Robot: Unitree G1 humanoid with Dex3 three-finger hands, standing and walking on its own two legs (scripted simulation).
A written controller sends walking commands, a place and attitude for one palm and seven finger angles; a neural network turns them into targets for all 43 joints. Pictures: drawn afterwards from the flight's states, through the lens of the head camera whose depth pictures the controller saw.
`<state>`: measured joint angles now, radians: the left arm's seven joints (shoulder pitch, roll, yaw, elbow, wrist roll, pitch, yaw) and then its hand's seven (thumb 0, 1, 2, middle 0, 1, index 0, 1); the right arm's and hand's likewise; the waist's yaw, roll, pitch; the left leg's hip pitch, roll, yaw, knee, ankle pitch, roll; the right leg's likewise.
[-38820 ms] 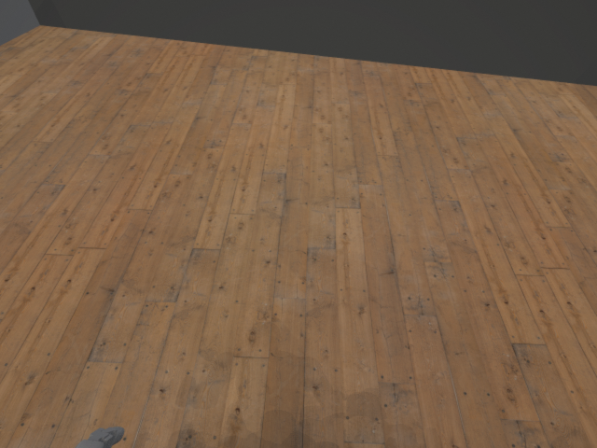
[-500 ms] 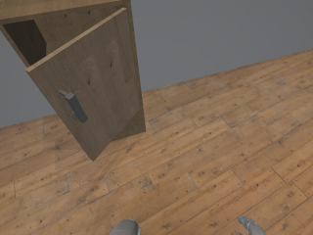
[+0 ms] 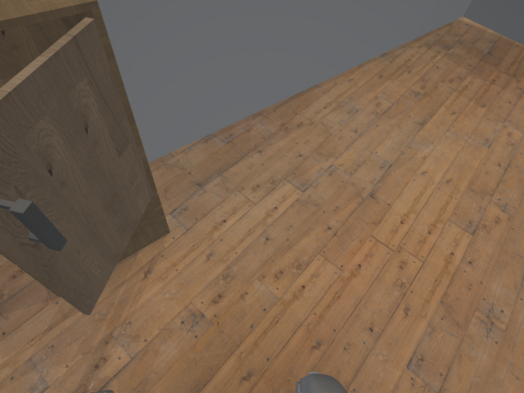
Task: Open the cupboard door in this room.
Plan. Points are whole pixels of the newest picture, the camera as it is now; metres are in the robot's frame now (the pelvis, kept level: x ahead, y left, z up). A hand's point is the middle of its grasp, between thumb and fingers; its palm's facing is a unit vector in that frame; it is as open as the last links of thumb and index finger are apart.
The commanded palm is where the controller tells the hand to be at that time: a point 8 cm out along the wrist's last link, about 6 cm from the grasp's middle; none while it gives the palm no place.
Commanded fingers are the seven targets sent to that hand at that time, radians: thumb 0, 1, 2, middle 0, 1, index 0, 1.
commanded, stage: walk to a spot facing it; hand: left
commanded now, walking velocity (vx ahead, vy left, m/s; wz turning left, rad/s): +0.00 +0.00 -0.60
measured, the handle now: (29, 224) +0.35 +0.42 -0.03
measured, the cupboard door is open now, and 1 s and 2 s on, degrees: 39 39 39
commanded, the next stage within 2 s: turn to face it in 1.96 s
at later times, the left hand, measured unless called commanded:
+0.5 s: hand out of the picture +0.13 +0.12 -0.17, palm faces -0.26 -0.94 -0.21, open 7.4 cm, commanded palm none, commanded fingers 0.00 0.90 0.90 -0.20 -0.30 -0.20 -0.30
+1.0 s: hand (262, 293) +0.32 +0.01 -0.17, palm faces -0.62 -0.77 -0.15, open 7.4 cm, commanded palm none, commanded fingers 0.00 0.90 0.90 -0.20 -0.30 -0.20 -0.30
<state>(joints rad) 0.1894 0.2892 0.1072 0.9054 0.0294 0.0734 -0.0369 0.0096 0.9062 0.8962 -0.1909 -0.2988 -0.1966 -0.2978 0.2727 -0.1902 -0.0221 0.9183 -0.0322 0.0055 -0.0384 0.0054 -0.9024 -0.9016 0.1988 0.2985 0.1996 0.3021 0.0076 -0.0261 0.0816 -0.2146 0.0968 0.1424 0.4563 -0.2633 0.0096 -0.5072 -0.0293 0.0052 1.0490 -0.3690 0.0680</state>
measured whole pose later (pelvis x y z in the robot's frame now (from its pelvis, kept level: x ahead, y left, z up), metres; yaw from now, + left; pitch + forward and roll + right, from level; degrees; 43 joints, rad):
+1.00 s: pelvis +0.12 -0.08 -0.01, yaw -37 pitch +1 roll -1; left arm 0.13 0.22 0.08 0.93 0.03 0.05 -0.07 0.01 0.91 0.90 -0.19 -0.30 -0.19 -0.30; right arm 0.49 -0.16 -0.02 1.02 -0.04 -0.05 -0.03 0.00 -0.90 -0.90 0.20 0.30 0.20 0.30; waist -0.05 -0.03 0.07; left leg 0.02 0.10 0.28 0.36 -0.38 -0.04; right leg -0.62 -0.06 -0.09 0.86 -0.18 -0.01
